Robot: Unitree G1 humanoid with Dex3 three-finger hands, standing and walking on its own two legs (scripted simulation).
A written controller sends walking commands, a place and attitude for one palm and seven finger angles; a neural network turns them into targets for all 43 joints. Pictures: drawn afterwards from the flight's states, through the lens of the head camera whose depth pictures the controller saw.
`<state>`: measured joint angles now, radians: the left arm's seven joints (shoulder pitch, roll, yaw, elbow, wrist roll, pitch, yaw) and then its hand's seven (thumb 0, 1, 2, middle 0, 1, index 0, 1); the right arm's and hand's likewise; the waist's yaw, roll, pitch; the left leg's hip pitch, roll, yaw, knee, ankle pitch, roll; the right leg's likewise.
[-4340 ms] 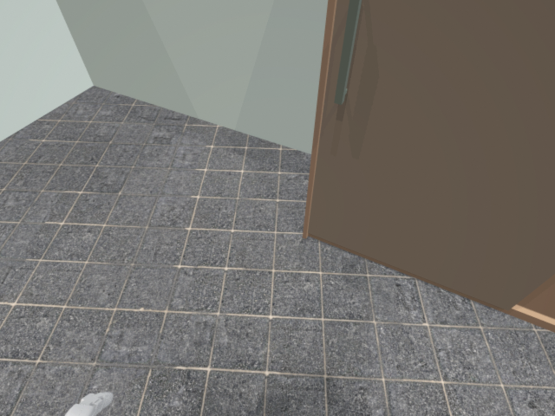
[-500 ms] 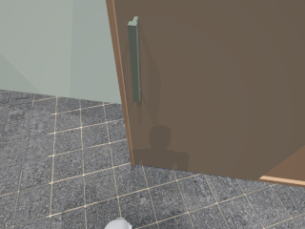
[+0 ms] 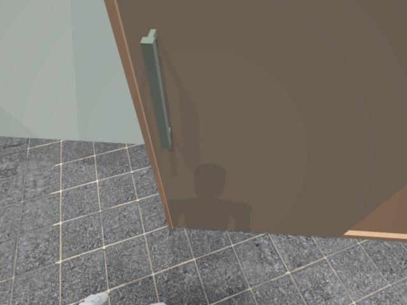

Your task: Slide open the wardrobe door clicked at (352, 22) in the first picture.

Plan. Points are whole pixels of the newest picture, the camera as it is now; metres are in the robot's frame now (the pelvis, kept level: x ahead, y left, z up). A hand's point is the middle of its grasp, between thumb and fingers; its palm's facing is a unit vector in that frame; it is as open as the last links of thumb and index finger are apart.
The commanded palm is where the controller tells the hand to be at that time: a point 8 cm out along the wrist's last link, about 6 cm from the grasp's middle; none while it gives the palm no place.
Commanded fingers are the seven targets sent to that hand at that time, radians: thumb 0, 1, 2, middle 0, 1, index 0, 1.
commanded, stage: come to a stop and stand still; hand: left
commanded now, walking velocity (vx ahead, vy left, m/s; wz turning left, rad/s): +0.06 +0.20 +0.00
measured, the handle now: (160, 97) +0.51 +0.12 +0.12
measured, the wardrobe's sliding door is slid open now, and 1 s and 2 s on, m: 0.00 0.00 0.00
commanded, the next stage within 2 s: look again from close up in 1.02 s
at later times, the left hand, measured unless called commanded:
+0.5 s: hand out of the picture -0.01 +0.19 -0.17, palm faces +0.10 -0.97 -0.21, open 7.4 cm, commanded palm none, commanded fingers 0.00 0.90 0.90 -0.20 -0.30 -0.20 -0.30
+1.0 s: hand out of the picture -0.02 +0.18 -0.16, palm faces +0.03 -0.97 -0.23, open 7.4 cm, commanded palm none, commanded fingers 0.00 0.90 0.90 -0.20 -0.30 -0.20 -0.30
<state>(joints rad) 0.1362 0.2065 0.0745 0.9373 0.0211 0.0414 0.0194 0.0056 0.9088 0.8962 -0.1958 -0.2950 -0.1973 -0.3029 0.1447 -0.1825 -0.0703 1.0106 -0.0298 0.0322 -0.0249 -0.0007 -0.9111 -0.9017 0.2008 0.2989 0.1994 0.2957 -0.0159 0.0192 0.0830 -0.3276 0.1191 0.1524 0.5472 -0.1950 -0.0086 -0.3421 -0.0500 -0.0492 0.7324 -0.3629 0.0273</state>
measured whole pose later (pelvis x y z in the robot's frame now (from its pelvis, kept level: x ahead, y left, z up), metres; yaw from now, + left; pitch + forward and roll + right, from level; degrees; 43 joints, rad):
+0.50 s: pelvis -0.02 +0.00 +0.00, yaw +1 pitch +0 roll +1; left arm 0.24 0.19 0.05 1.08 0.02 0.04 0.03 0.01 0.91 0.90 -0.20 -0.30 -0.20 -0.30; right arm 0.25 -0.15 -0.02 1.05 -0.02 0.02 -0.03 0.00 -0.91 -0.90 0.20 0.30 0.19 0.29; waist 0.03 -0.04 0.04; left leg -0.19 0.00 0.07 0.48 -0.29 0.01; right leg -0.28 -0.08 -0.06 0.55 -0.29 0.03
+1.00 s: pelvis -0.01 +0.00 +0.00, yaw +1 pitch -1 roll +0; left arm 0.28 0.15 -0.02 1.12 0.01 -0.01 0.03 0.01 0.91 0.90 -0.20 -0.30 -0.20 -0.30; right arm 0.32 -0.17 0.01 1.04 -0.02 -0.01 -0.02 0.01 -0.92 -0.90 0.20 0.30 0.20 0.30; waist 0.00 0.05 0.02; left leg -0.17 0.00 0.07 0.50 -0.31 0.02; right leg -0.25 -0.08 -0.05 0.53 -0.26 0.03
